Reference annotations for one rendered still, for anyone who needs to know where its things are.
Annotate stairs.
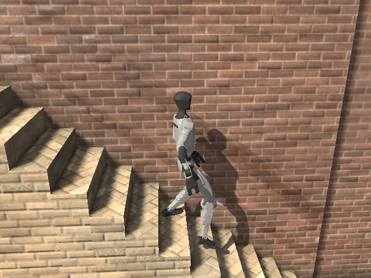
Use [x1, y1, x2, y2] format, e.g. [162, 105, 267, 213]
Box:
[0, 86, 297, 278]

